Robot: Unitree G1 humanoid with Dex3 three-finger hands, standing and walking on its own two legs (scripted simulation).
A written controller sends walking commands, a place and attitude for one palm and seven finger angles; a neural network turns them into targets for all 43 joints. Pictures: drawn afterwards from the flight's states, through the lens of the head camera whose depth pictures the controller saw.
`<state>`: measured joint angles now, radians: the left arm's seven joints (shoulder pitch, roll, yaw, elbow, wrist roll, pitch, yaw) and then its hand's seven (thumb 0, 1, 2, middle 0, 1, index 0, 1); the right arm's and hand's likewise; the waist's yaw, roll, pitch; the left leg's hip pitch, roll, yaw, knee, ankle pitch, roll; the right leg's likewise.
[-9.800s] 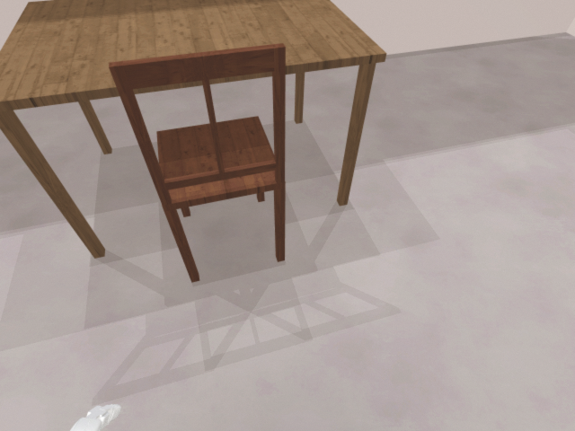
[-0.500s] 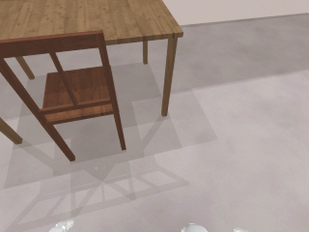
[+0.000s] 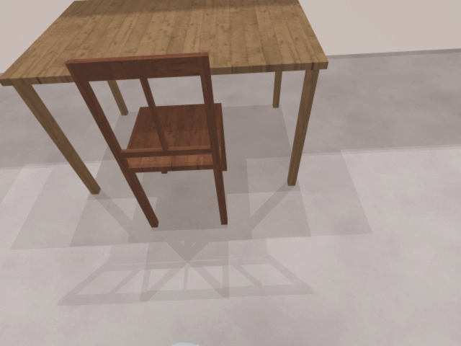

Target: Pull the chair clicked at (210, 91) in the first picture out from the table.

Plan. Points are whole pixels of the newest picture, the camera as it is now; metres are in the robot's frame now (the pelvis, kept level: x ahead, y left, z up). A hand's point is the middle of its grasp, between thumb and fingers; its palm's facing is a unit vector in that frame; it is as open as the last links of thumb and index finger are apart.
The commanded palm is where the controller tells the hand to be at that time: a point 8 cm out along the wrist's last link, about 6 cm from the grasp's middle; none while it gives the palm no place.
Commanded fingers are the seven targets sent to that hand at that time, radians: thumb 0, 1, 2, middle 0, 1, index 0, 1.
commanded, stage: take the last steps up to it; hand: left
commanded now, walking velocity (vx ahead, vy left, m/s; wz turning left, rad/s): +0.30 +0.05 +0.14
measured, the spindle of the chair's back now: (155, 117) +0.77 +0.31 -0.09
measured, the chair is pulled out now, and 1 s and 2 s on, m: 0.00 0.00 0.00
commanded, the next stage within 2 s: come to a stop and stand still in 0.98 s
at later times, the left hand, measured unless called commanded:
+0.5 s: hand out of the picture +0.09 +0.23 -0.18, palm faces +0.07 -0.98 -0.18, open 7.4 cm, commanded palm none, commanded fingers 0.00 0.90 0.90 -0.20 -0.30 -0.20 -0.30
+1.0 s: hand (165, 284) +0.27 +0.18 -0.17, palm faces +0.09 -0.98 -0.19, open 7.3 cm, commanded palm none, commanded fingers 0.00 0.90 0.90 -0.20 -0.30 -0.20 -0.30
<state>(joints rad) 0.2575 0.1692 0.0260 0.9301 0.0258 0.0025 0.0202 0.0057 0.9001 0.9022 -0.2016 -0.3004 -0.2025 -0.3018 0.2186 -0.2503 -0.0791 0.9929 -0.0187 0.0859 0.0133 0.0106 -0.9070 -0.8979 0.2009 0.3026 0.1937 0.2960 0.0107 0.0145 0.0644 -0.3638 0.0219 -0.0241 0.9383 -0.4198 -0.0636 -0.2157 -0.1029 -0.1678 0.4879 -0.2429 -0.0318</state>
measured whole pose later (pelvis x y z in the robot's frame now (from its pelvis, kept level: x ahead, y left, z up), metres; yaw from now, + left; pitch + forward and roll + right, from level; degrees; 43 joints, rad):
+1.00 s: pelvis +0.25 +0.01 +0.00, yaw +2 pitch -1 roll +0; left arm 0.28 0.15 0.03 1.08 0.02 -0.07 0.01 0.00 0.93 0.90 -0.20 -0.30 -0.20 -0.30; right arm 0.22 -0.17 -0.06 1.04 -0.02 -0.02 0.00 0.01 -0.91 -0.90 0.20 0.30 0.19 0.30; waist 0.00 0.03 0.02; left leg -0.49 0.10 0.04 0.82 -0.22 -0.02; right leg -0.12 0.01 -0.16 0.34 -0.21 -0.06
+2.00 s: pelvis +0.28 -0.01 +0.01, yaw +1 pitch +0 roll +4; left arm 0.31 0.14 0.04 1.03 0.03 -0.01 0.04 0.00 0.91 0.90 -0.20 -0.30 -0.20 -0.30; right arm 0.26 -0.24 -0.07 1.05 -0.02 0.08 0.00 0.01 -0.91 -0.90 0.20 0.30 0.19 0.30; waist 0.05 0.03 0.05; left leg -0.36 0.01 0.00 0.87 -0.36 -0.06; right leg -0.23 -0.10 -0.04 0.43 -0.20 0.01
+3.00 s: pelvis +0.28 +0.08 -0.01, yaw +0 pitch -2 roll +0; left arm 0.29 0.13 -0.02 1.11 0.01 -0.02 0.04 0.01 0.91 0.90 -0.20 -0.30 -0.20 -0.30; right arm 0.31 -0.15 0.02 1.08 -0.01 -0.03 -0.03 0.01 -0.91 -0.90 0.20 0.30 0.20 0.30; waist 0.00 0.03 0.04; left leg -0.17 -0.04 0.06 0.51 -0.31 0.06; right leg -0.20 -0.04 -0.03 0.51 -0.28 0.02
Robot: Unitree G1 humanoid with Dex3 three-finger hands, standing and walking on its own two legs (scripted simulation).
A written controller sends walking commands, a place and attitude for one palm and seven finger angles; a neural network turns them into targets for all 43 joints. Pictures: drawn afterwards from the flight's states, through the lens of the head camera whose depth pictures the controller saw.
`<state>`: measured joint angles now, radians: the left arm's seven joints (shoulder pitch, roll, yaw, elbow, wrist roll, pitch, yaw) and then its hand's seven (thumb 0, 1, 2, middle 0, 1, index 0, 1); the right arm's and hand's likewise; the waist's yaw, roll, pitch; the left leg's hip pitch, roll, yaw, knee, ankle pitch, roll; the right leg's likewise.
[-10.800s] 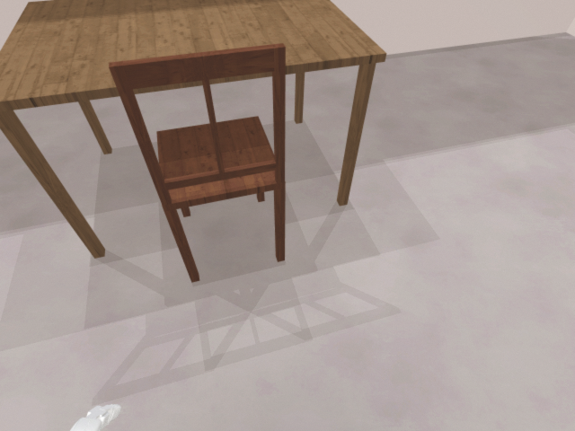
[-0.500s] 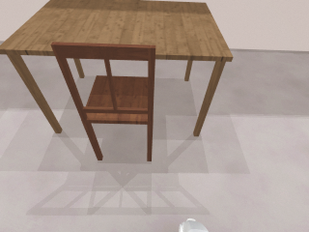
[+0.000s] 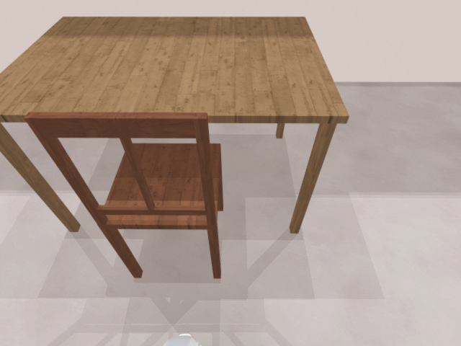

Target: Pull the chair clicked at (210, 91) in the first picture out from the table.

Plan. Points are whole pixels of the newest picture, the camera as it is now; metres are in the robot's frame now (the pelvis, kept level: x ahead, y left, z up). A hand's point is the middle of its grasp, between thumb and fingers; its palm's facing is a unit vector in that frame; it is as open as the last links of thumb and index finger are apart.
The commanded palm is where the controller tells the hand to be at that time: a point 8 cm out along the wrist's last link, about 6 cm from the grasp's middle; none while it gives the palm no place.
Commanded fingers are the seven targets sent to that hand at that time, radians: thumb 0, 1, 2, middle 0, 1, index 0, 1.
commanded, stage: come to a stop and stand still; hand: left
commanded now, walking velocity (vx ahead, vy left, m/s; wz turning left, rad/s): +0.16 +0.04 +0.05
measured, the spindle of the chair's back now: (139, 176) +0.53 +0.28 -0.09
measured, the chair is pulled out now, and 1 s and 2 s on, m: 0.00 0.00 0.00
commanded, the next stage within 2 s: look again from close up in 1.66 s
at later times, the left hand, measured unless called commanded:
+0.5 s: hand out of the picture +0.08 +0.21 -0.18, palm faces +0.04 -0.97 -0.26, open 7.4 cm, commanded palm none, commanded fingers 0.00 0.90 0.90 -0.20 -0.30 -0.20 -0.30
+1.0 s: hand out of the picture +0.02 +0.17 -0.15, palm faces +0.08 -0.95 -0.29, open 7.4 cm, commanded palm none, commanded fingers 0.00 0.90 0.90 -0.20 -0.30 -0.20 -0.30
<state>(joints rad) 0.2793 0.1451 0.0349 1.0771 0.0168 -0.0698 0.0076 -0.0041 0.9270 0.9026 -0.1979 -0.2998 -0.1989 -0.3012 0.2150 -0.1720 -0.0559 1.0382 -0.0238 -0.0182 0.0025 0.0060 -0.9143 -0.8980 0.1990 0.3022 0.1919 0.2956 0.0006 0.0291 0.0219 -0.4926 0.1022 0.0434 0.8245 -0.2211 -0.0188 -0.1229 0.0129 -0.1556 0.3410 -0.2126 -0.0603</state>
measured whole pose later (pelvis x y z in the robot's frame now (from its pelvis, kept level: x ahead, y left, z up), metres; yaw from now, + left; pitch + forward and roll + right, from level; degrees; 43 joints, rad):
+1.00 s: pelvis +0.02 -0.02 +0.00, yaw -1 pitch +0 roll +4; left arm 0.31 0.14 0.04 1.03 0.03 -0.01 0.04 0.00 0.91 0.90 -0.20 -0.30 -0.20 -0.30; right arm 0.26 -0.24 -0.07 1.05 -0.02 0.08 0.00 0.01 -0.91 -0.90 0.20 0.30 0.19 0.30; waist 0.05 0.03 0.05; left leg -0.36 0.01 0.00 0.87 -0.36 -0.06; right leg -0.23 -0.10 -0.04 0.43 -0.20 0.01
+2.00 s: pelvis +0.03 +0.07 -0.01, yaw -2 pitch -2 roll +0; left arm 0.29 0.13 -0.02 1.11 0.01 -0.02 0.04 0.01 0.91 0.90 -0.20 -0.30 -0.20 -0.30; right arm 0.31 -0.15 0.02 1.08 -0.01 -0.03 -0.03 0.01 -0.91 -0.90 0.20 0.30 0.20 0.30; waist 0.00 0.03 0.04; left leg -0.17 -0.04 0.06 0.51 -0.31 0.06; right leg -0.20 -0.04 -0.03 0.51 -0.28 0.02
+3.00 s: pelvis +0.09 +0.08 -0.02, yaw +1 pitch +0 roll +0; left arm 0.37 0.16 0.03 1.11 0.02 0.00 0.03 0.00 0.91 0.90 -0.20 -0.30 -0.20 -0.30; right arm 0.32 -0.15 0.00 1.08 -0.02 -0.06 -0.02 0.01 -0.91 -0.90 0.20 0.30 0.20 0.30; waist 0.02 -0.06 0.05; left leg -0.23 -0.03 0.10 0.61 -0.37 0.08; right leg -0.27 -0.07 -0.06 0.85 -0.51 -0.01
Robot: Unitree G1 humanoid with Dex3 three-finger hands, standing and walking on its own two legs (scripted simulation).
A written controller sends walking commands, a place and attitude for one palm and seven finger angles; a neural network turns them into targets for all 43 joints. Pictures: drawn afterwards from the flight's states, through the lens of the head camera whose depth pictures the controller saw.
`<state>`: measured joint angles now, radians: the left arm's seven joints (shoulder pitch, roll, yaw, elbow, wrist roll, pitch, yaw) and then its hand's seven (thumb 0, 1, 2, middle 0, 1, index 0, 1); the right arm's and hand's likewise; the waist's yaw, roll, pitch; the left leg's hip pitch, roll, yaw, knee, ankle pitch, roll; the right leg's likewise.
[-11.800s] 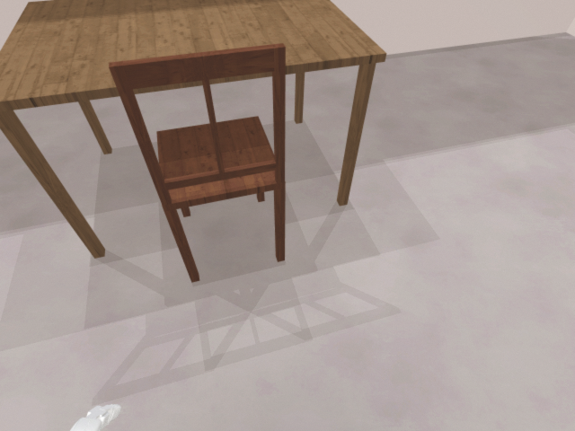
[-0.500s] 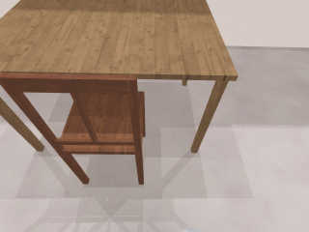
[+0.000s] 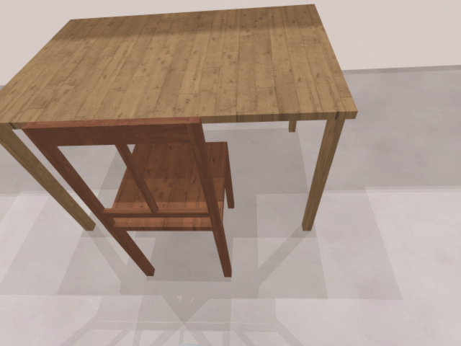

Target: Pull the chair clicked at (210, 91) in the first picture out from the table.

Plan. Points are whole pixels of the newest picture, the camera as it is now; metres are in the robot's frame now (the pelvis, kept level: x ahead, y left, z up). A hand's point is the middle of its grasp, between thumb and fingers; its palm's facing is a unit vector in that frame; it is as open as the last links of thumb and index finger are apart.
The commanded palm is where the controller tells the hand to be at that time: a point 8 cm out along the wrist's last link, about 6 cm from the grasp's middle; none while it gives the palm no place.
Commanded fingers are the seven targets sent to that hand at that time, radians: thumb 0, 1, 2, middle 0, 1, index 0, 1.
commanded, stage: come to a stop and stand still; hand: left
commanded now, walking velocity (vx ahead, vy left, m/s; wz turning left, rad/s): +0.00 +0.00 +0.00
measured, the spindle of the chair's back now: (140, 181) +0.50 +0.31 -0.09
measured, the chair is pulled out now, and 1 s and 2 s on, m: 0.00 0.00 0.00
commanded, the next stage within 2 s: look again from close up in 0.66 s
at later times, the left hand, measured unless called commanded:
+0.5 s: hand out of the picture +0.03 +0.25 -0.18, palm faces +0.02 -0.98 -0.22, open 7.3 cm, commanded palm none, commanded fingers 0.00 0.90 0.90 -0.20 -0.30 -0.20 -0.30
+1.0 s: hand out of the picture +0.00 +0.26 -0.19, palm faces -0.01 -0.98 -0.20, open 7.4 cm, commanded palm none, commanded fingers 0.00 0.90 0.90 -0.20 -0.30 -0.20 -0.30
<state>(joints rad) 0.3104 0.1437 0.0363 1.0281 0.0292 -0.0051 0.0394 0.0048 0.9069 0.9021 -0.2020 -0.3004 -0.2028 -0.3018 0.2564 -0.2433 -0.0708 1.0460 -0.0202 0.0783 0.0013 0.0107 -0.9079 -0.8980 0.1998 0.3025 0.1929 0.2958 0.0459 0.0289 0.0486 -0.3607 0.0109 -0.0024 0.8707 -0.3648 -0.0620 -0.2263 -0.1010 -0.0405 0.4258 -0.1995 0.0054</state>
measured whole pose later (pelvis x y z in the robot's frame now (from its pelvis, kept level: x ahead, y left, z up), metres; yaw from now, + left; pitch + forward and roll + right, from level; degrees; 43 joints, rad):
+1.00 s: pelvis +0.00 +0.09 -0.01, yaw -1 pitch -2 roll +0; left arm 0.29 0.13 -0.02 1.11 0.01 -0.02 0.04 0.01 0.91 0.90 -0.20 -0.30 -0.20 -0.30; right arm 0.31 -0.15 0.02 1.08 -0.01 -0.03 -0.03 0.01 -0.91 -0.90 0.20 0.30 0.20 0.30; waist 0.00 0.03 0.04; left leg -0.17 -0.04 0.06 0.51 -0.31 0.06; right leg -0.20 -0.04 -0.03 0.51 -0.28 0.02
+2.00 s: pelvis +0.06 +0.10 -0.02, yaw +2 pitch +0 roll +0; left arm 0.37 0.16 0.03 1.11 0.02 0.00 0.03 0.00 0.91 0.90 -0.20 -0.30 -0.20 -0.30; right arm 0.32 -0.15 0.00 1.08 -0.02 -0.06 -0.02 0.01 -0.91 -0.90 0.20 0.30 0.20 0.30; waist 0.02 -0.06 0.05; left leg -0.23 -0.03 0.10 0.61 -0.37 0.08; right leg -0.27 -0.07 -0.06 0.85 -0.51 -0.01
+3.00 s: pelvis +0.08 +0.05 -0.01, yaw +2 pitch -2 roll +1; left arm 0.31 0.15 0.00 1.08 0.01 0.01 0.02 0.00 0.92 0.90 -0.20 -0.30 -0.20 -0.30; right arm 0.30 -0.13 0.00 1.11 -0.02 0.01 -0.02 0.01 -0.92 -0.90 0.20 0.30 0.19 0.30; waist 0.02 -0.01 0.04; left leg -0.16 0.02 0.02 0.40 -0.21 -0.01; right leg -0.22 0.02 -0.06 0.41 -0.16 -0.05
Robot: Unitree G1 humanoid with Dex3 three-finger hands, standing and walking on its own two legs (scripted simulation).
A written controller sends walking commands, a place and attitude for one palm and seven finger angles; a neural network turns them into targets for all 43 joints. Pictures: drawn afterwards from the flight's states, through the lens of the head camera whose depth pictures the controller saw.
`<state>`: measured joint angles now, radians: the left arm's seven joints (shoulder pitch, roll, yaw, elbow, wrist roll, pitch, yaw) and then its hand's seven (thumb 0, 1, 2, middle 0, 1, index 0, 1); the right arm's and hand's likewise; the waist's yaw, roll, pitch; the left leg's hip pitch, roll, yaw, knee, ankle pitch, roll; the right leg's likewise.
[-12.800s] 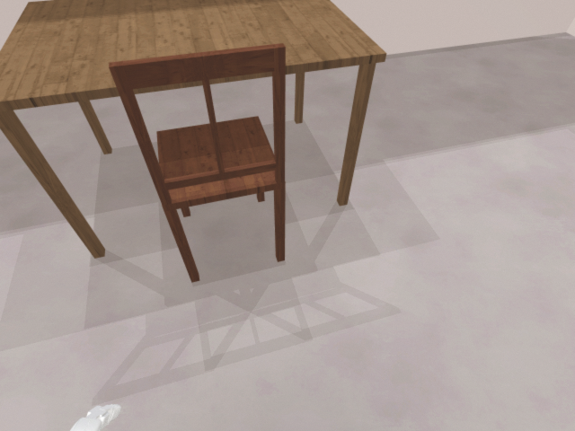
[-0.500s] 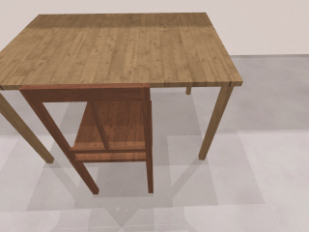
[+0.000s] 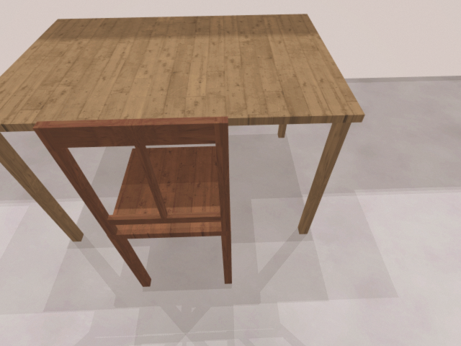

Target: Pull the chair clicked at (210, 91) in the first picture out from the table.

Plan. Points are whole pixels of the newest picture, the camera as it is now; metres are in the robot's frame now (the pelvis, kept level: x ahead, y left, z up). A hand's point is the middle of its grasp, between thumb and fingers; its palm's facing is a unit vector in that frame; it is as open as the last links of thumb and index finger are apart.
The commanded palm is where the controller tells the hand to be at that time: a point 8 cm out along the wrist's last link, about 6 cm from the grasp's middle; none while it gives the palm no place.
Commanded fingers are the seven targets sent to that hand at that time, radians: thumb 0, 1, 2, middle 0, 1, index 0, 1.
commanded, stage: look again from close up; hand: left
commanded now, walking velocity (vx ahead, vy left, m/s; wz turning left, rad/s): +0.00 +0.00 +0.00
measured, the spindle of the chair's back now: (153, 184) +0.49 +0.23 -0.08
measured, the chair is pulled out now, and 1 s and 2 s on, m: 0.00 0.00 0.00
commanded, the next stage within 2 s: shuffle to correct the standing spot in 0.46 s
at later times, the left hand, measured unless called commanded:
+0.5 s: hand out of the picture +0.00 +0.15 -0.17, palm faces +0.01 -0.99 -0.17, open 7.4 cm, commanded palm none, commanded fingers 0.00 0.90 0.90 -0.20 -0.30 -0.20 -0.30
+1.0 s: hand out of the picture +0.00 +0.18 -0.19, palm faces +0.13 -0.98 -0.15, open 7.4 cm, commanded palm none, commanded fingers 0.00 0.90 0.90 -0.20 -0.30 -0.20 -0.30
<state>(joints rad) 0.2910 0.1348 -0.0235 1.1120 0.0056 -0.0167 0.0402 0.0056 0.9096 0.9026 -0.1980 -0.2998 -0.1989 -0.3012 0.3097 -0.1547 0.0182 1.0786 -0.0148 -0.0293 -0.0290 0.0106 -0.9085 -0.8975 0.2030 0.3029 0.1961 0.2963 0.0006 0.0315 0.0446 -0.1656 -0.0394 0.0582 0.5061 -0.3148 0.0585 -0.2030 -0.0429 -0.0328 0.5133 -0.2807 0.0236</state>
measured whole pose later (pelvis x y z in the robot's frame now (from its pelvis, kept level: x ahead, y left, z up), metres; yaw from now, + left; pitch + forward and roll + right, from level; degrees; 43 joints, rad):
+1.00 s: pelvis +0.06 +0.02 -0.01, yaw +4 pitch +0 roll +0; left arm 0.37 0.16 0.03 1.11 0.02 0.00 0.03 0.00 0.91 0.90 -0.20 -0.30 -0.20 -0.30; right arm 0.32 -0.15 0.00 1.08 -0.02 -0.06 -0.02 0.01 -0.91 -0.90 0.20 0.30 0.20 0.30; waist 0.02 -0.06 0.05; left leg -0.23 -0.03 0.10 0.61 -0.37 0.08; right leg -0.27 -0.07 -0.06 0.85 -0.51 -0.01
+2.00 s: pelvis +0.08 -0.04 +0.01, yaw +4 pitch -2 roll +1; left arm 0.31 0.15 0.00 1.08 0.01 0.01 0.02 0.00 0.92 0.90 -0.20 -0.30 -0.20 -0.30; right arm 0.30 -0.13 0.00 1.11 -0.02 0.01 -0.02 0.01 -0.92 -0.90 0.20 0.30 0.19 0.30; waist 0.02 -0.01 0.04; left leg -0.16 0.02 0.02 0.40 -0.21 -0.01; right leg -0.22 0.02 -0.06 0.41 -0.16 -0.05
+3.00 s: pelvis +0.09 +0.02 +0.00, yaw +3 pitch -2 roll +0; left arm 0.25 0.23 -0.01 1.05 0.01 0.00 0.04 0.01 0.90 0.90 -0.20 -0.30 -0.20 -0.30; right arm 0.17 -0.23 -0.02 1.09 -0.01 -0.02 -0.01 0.01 -0.90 -0.90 0.20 0.30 0.20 0.30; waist 0.02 -0.01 0.07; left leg -0.14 -0.05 0.07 0.45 -0.27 0.07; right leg -0.22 -0.05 0.00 0.48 -0.21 0.03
